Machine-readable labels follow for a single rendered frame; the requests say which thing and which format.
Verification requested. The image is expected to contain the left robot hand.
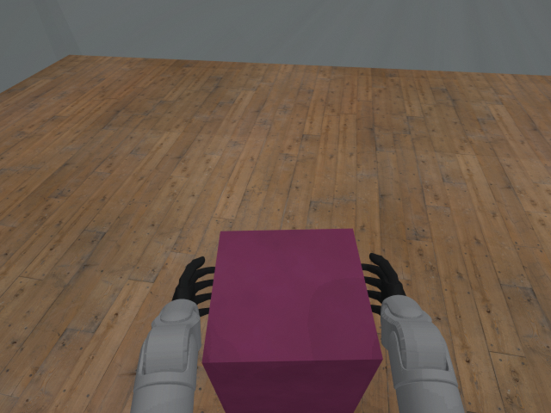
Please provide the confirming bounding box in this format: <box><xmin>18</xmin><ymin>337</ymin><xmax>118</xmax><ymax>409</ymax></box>
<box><xmin>172</xmin><ymin>256</ymin><xmax>215</xmax><ymax>317</ymax></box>

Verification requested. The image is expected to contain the robot right forearm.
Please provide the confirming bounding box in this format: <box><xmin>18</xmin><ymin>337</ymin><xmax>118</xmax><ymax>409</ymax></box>
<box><xmin>381</xmin><ymin>295</ymin><xmax>465</xmax><ymax>413</ymax></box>

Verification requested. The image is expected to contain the right robot hand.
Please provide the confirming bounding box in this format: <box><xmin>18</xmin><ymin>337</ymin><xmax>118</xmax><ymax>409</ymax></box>
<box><xmin>361</xmin><ymin>253</ymin><xmax>406</xmax><ymax>315</ymax></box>

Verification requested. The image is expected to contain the carton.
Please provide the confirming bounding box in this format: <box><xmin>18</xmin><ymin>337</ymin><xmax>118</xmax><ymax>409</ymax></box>
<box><xmin>202</xmin><ymin>229</ymin><xmax>383</xmax><ymax>413</ymax></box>

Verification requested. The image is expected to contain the robot left forearm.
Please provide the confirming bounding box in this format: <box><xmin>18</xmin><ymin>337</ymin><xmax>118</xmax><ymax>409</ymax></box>
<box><xmin>130</xmin><ymin>299</ymin><xmax>201</xmax><ymax>413</ymax></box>

